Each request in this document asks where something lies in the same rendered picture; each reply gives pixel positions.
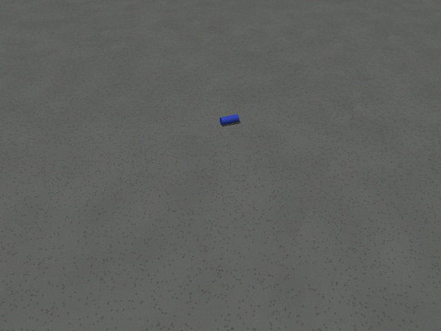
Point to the can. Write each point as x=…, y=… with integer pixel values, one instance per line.
x=229, y=119

